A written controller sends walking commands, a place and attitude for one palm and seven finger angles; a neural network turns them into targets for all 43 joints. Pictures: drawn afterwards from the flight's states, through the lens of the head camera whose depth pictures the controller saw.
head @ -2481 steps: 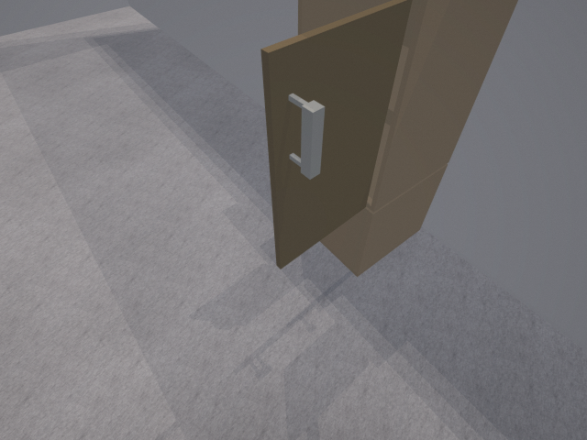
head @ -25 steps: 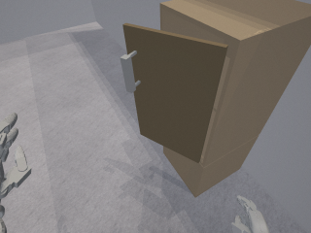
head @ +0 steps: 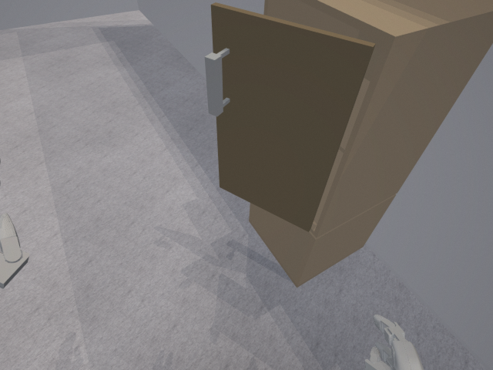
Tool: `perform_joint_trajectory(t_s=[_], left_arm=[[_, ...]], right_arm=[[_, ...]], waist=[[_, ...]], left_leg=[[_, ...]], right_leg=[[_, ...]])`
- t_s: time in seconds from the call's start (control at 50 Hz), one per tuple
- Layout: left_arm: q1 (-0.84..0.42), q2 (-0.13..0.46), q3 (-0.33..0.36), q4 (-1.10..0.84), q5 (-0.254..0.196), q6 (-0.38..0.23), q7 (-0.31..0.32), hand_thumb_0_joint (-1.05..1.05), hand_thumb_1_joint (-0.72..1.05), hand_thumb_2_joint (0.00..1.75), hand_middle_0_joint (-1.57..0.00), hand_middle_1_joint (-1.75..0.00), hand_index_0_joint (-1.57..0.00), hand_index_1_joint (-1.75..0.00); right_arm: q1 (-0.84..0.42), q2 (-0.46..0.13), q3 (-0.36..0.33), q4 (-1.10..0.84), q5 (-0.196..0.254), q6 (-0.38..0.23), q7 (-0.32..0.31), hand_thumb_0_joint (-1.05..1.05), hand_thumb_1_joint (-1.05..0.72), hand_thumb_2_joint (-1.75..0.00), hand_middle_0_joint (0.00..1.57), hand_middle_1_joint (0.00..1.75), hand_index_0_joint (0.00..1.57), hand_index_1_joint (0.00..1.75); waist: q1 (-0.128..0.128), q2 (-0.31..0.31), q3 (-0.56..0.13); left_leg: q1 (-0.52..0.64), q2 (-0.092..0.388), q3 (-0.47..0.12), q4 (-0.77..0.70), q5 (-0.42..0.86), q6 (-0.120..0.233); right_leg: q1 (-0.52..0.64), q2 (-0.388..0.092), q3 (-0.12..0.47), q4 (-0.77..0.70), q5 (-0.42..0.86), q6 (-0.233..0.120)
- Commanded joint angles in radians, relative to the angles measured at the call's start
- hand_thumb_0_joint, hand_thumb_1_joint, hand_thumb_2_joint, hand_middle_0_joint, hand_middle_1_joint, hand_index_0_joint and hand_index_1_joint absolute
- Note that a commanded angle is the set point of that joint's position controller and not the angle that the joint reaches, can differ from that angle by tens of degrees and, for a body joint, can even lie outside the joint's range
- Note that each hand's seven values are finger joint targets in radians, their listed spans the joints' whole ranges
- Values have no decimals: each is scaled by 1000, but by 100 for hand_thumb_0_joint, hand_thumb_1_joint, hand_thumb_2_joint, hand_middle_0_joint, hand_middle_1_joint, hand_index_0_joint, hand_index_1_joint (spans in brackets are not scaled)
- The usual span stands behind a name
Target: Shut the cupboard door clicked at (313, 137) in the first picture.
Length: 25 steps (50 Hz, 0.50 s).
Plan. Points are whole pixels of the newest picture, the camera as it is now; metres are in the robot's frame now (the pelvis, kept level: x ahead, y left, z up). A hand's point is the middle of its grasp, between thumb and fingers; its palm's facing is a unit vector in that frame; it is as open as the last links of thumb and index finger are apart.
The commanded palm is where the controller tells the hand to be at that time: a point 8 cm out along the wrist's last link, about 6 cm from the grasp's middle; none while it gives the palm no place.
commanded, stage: step back with the hand held close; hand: left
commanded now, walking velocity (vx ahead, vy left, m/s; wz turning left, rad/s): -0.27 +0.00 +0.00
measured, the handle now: (220, 82) +0.71 +0.12 +0.10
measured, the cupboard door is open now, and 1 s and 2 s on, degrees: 27 27 27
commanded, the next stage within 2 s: stop stepping back and stand still in 0.68 s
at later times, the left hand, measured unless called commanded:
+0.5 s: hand out of the picture +0.11 +0.28 +0.18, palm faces +0.49 -0.75 -0.44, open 7.4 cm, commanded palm +0.04 +0.30 +0.19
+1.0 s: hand out of the picture -0.02 +0.36 +0.18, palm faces +0.57 -0.78 -0.26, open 7.4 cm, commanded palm -0.06 +0.37 +0.19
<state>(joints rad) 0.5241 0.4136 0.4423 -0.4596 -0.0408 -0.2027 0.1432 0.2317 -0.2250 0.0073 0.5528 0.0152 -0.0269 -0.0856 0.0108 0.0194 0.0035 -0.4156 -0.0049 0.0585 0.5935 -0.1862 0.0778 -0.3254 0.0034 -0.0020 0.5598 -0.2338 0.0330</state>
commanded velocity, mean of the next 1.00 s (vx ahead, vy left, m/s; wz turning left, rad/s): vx -0.23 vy -0.01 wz -0.05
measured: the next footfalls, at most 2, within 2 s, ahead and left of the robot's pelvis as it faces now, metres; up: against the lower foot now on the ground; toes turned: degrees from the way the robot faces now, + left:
right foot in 0.38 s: -0.02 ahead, -0.14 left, +0.00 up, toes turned +7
right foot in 0.84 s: -0.15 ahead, -0.10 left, +0.00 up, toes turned +0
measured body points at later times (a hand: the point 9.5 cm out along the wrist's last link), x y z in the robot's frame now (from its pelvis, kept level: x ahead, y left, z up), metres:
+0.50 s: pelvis -0.08 -0.01 -0.01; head -0.07 +0.02 +0.44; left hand +0.07 +0.31 +0.20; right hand +0.10 -0.24 -0.08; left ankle +0.08 +0.08 -0.72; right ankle -0.06 -0.14 -0.73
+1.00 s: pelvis -0.19 +0.07 -0.01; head -0.23 +0.11 +0.43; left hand -0.06 +0.39 +0.19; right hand -0.03 -0.16 -0.07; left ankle -0.15 +0.15 -0.73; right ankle -0.19 -0.10 -0.73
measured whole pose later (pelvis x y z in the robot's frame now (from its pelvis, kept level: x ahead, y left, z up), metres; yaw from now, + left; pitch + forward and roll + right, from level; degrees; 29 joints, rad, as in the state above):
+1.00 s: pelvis -0.19 +0.07 -0.01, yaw +1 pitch -1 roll -5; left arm 0.44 0.39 0.41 -0.52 -0.05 -0.19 0.17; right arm 0.26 -0.20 0.02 0.67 -0.01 -0.07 -0.07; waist 0.07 -0.03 -0.09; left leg -0.41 0.04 0.01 0.75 -0.39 0.00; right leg -0.28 0.00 -0.02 0.63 -0.35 0.01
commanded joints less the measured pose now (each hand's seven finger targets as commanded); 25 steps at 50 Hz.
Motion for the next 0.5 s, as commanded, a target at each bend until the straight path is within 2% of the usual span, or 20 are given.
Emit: perform_joint_trajectory(t_s=[0.0,0.04,0.06,0.08,0.1,0.14,0.16,0.18,0.2,0.24,0.26,0.3,0.34,0.36,0.38,0.4,0.42,0.44,0.46,0.48], left_arm=[[-68,175,120,-207,9,-86,27,0,90,90,-20,-30,-20,-30],[-83,168,106,-218,8,-90,29,0,90,90,-20,-30,-20,-30],[-89,201,132,-223,11,-92,31,0,90,90,-20,-30,-20,-30],[-93,169,93,-225,5,-92,34,0,90,90,-20,-30,-20,-30],[-107,173,83,-237,4,-94,38,0,90,90,-20,-30,-20,-30],[-115,187,85,-238,4,-100,49,0,90,90,-20,-30,-20,-30],[-120,211,105,-248,6,-104,53,0,90,90,-20,-30,-20,-30],[-102,203,104,-250,5,-110,54,0,90,90,-20,-30,-20,-30],[-96,203,108,-252,6,-115,53,0,90,90,-20,-30,-20,-30],[-61,198,142,-240,10,-125,50,0,90,90,-20,-30,-20,-30],[-49,209,160,-231,9,-131,45,0,90,90,-20,-30,-20,-30],[-31,223,183,-249,-2,-135,32,0,90,90,-20,-30,-20,-30],[18,206,180,-216,-6,-135,20,0,90,90,-20,-30,-20,-30],[35,215,191,-200,-6,-135,17,0,90,90,-20,-30,-20,-30],[9,200,161,-232,-19,-140,15,0,90,90,-20,-30,-20,-30],[12,207,158,-223,-30,-144,19,0,90,90,-20,-30,-20,-30],[-6,178,105,-237,-29,-137,17,0,90,90,-20,-30,-20,-30],[-34,198,100,-264,-25,-134,22,0,90,90,-20,-30,-20,-30],[-54,229,115,-288,-22,-129,33,0,90,90,-20,-30,-20,-30],[-58,227,100,-283,-13,-119,41,0,90,90,-20,-30,-20,-30]], right_arm=[[-90,-150,-63,-135,-1,-78,-13,0,-90,-90,20,30,20,30],[-79,-143,-64,-127,-4,-84,-7,0,-90,-90,20,30,20,30],[-81,-146,-66,-119,-12,-87,-5,0,-90,-90,20,30,20,30],[-77,-123,-56,-113,-13,-87,-2,0,-90,-90,20,30,20,30],[-78,-122,-53,-104,-16,-89,0,0,-90,-90,20,30,20,30],[-78,-116,-50,-90,-19,-89,0,0,-90,-90,20,30,20,30],[-83,-125,-53,-85,-21,-91,-2,0,-90,-90,20,30,20,30],[-84,-117,-48,-89,-18,-93,-4,0,-90,-90,20,30,20,30],[-94,-125,-48,-97,-16,-95,-6,0,-90,-90,20,30,20,30],[-108,-143,-53,-107,-11,-104,-11,0,-90,-90,20,30,20,30],[-118,-144,-58,-109,-12,-110,-12,0,-90,-90,20,30,20,30],[-115,-138,-66,-110,-15,-117,-7,0,-90,-90,20,30,20,30],[-116,-142,-72,-111,-13,-118,1,0,-90,-90,20,30,20,30],[-117,-144,-75,-108,-17,-121,2,0,-90,-90,20,30,20,30],[-117,-124,-64,-101,-18,-123,7,0,-90,-90,20,30,20,30],[-99,-115,-61,-85,-18,-124,10,0,-90,-90,20,30,20,30],[-89,-104,-63,-77,-4,-123,14,0,-90,-90,20,30,20,30],[-97,-103,-67,-75,-3,-123,13,0,-90,-90,20,30,20,30],[-91,-102,-68,-61,-10,-122,8,0,-90,-90,20,30,20,30],[-90,-88,-61,-55,-16,-115,5,0,-90,-90,20,30,20,30]], waist=[[-6,94,-78],[-12,39,-66],[-12,7,-58],[-17,-25,-48],[-22,-42,-39],[-28,-37,-47],[-28,-10,-54],[-27,6,-69],[-25,58,-68],[-11,189,-96],[-2,215,-110],[1,166,-138],[-2,174,-110],[-4,185,-88],[-9,145,-78],[-14,77,-89],[-21,-18,-151],[-24,-69,-171],[-27,-77,-181],[-35,-98,-168]], left_leg=[[-308,175,-203,-303,-521,22],[-252,124,-164,-214,-498,0],[-195,102,-150,-165,-463,-13],[-121,80,-136,-113,-390,-30],[-54,66,-122,-70,-338,-42],[3,60,-121,-55,-296,-46],[2,68,-136,-87,-296,-44],[-16,84,-154,-135,-304,-37],[-68,113,-184,-194,-366,-23],[-289,213,-288,-372,-541,22],[-331,249,-343,-415,-535,35],[-301,265,-312,-373,-477,38],[-339,244,-258,-346,-530,21],[-328,234,-242,-333,-521,14],[-240,202,-218,-297,-442,-14],[-88,159,-169,-222,-309,-45],[52,108,-97,-124,-239,-74],[158,82,-57,-33,-189,-86],[226,58,-39,41,-164,-95],[243,49,-32,83,-131,-97]], right_leg=[[292,8,56,63,-33,-29],[183,-31,120,-34,-131,-55],[109,-60,164,-98,-191,-70],[13,-100,191,-152,-227,-89],[-70,-122,213,-193,-252,-98],[-124,-129,194,-214,-252,-96],[-111,-113,172,-199,-237,-90],[-75,-87,131,-164,-216,-74],[-27,-50,101,-116,-213,-58],[220,43,23,108,-104,-26],[279,70,7,175,-56,-21],[288,73,21,180,-56,-26],[288,67,43,132,-119,-47],[265,52,65,89,-116,-56],[174,25,94,13,-120,-75],[47,-20,157,-90,-81,-92],[-41,-56,193,-134,-87,-104],[-132,-105,239,-194,-104,-110],[-198,-159,283,-239,-82,-128],[-229,-195,299,-250,-9,-134]])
